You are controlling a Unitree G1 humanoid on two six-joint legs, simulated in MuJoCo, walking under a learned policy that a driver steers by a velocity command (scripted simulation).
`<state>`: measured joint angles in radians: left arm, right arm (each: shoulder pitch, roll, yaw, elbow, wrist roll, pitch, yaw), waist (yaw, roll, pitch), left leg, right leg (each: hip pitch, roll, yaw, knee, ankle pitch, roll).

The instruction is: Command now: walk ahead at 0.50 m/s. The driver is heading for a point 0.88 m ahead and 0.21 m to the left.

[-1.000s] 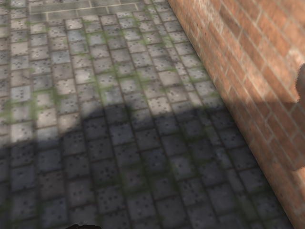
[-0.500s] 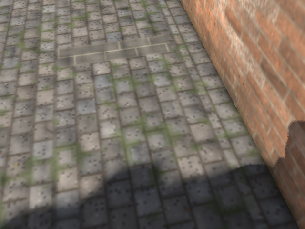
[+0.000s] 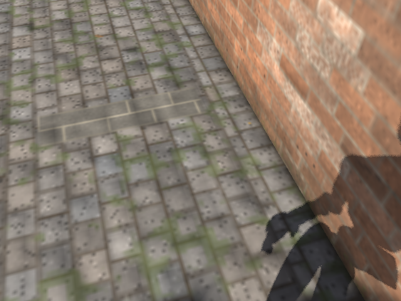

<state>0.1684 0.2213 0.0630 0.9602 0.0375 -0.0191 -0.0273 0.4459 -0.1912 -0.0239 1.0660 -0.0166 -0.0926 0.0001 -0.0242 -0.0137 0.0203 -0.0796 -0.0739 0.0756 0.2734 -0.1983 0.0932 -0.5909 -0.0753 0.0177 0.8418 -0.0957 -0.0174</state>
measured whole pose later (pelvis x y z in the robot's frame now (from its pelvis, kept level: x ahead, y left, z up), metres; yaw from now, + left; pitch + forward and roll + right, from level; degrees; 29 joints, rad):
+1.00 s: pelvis +0.52 +0.05 -0.01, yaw +18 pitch +0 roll +0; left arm 0.15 0.23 0.05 0.82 0.04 -0.06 0.00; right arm 0.29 -0.26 -0.08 0.95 0.00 -0.04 0.00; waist -0.02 -0.02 0.07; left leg -0.21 -0.16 -0.01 0.36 -0.16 0.15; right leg -0.56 -0.11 0.03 1.14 -0.31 0.02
